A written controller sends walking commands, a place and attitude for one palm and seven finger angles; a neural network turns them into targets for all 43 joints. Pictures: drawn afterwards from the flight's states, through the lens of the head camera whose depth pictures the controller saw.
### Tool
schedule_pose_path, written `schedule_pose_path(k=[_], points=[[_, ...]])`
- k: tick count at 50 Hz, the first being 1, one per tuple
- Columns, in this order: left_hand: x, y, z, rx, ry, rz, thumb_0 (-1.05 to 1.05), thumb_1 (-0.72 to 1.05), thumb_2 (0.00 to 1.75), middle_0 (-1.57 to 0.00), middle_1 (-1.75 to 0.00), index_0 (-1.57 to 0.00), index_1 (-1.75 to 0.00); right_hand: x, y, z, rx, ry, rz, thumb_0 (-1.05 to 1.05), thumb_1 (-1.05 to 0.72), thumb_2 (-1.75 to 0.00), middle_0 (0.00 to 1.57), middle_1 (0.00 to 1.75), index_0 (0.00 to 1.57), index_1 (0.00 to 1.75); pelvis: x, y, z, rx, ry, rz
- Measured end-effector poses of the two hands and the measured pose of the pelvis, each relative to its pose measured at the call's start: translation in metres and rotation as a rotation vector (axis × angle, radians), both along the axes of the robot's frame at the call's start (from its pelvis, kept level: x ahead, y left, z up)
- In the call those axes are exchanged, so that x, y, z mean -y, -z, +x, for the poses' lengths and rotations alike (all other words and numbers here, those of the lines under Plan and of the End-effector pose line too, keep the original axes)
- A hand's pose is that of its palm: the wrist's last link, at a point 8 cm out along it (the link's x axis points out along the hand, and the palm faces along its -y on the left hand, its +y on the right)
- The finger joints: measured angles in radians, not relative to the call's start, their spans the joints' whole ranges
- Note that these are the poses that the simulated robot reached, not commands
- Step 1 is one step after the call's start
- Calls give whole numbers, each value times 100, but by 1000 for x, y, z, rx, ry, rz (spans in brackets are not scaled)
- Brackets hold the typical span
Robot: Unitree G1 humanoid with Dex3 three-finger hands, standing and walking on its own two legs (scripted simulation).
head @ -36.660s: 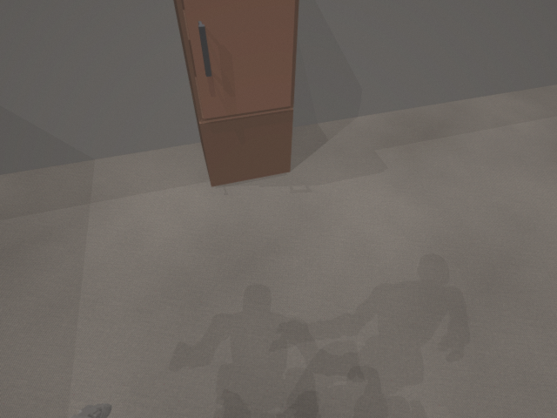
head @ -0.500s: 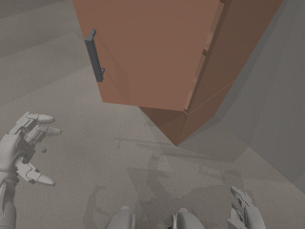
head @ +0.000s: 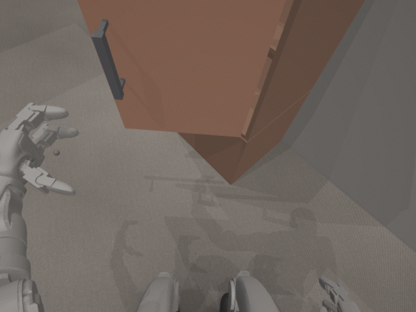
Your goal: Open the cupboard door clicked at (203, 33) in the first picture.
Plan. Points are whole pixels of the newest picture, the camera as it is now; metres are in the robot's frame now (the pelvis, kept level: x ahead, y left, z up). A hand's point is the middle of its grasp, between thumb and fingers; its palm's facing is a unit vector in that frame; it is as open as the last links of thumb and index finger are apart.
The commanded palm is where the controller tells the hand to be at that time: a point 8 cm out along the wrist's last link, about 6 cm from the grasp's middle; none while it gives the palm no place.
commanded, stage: move the hooked fingers beside the handle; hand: left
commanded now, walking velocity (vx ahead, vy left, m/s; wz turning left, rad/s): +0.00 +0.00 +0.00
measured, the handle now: (112, 63) +0.62 +0.23 +0.04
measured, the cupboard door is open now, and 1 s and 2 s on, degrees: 44 44 44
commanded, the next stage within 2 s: slide the fingers in behind the handle in 1.88 s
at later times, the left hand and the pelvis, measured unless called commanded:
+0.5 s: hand (64, 116) +0.46 +0.29 +0.05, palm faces -0.03 -1.00 -0.02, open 14.0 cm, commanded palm +0.45 +0.33 +0.05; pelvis +0.00 +0.00 -0.01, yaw -1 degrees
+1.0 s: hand (74, 83) +0.54 +0.29 +0.05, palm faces -0.02 -1.00 -0.04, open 14.0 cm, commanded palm +0.55 +0.32 +0.05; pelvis -0.01 +0.01 -0.03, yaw -3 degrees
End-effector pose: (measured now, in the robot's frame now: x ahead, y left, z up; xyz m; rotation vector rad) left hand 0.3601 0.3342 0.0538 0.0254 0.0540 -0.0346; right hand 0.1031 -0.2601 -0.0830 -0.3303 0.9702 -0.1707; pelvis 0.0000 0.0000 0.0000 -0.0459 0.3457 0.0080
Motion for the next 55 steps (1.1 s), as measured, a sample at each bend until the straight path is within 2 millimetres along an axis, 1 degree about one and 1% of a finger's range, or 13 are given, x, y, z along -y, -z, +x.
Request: schedule_pose_path(k=[5,10,18,27,33,44,55], points=[[-2,3,18,-7,-4,-1,-1,-50,30,-29,-120,-30,-120,4,5,-19,-80,28,-13,1,-90,-90,20,30,21,30,-1,2,1,-17,2,-2],[0,1,35,9,5,0,-1,-50,30,-29,-120,-30,-120,7,8,-33,-141,57,-22,1,-90,-90,20,30,21,30,-1,3,1,-31,6,-4],[-3,0,58,5,-3,-9,-1,-50,30,-30,-120,-30,-120,9,11,-48,-199,86,-27,1,-90,-90,20,30,21,30,-1,6,0,-48,13,-8],[-9,-1,84,14,-1,-2,-1,-50,30,-29,-120,-30,-120,12,17,-64,-272,101,-46,1,-90,-90,20,30,21,30,-1,14,-4,-78,11,-19],[-8,0,104,7,6,6,-1,-50,30,-29,-120,-30,-120,12,22,-78,-324,113,-60,1,-90,-90,20,30,21,30,-2,20,-8,-107,8,-28],[-6,-2,145,10,-3,5,-1,-50,30,-30,-120,-30,-120,5,25,-111,-417,164,-65,1,-90,-90,20,30,21,30,-4,29,-11,-157,16,-43],[-17,-3,180,0,-14,10,-1,-50,30,-30,-120,-30,-120,-8,25,-140,-516,208,-75,1,-90,-90,20,30,21,30,-9,38,-10,-210,22,-65]])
